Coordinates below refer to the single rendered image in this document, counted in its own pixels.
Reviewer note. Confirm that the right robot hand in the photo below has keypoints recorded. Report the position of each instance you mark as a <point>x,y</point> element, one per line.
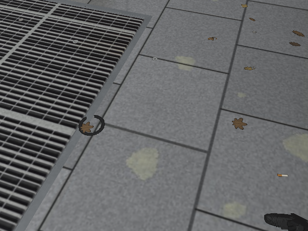
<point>290,222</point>

